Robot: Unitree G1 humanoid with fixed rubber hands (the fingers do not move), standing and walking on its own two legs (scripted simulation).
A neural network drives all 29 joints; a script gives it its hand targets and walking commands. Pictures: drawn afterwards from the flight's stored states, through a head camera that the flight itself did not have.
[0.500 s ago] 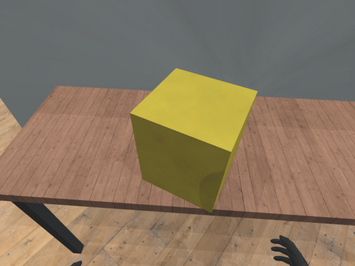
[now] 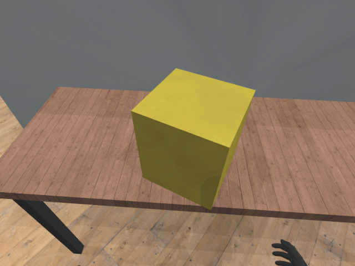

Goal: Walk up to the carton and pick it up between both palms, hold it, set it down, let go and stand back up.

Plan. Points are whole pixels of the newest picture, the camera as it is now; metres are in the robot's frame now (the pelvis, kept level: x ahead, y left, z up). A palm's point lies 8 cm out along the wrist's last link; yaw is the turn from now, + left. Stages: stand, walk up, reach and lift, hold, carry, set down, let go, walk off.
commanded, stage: walk up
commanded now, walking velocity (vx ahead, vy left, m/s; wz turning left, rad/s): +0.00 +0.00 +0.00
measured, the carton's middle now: (193, 138) +0.41 -0.03 +0.07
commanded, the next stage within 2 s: reach and lift in 0.50 s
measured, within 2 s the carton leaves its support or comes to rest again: neither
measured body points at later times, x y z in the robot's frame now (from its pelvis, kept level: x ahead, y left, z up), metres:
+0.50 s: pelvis -0.01 +0.00 +0.00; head +0.01 +0.00 +0.45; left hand +0.08 +0.28 -0.13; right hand +0.13 -0.29 -0.09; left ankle +0.03 +0.12 -0.71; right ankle +0.04 -0.12 -0.71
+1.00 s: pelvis -0.01 +0.01 +0.00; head +0.00 +0.01 +0.45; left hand +0.17 +0.26 -0.07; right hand +0.12 -0.26 -0.09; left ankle +0.03 +0.12 -0.71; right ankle +0.04 -0.12 -0.71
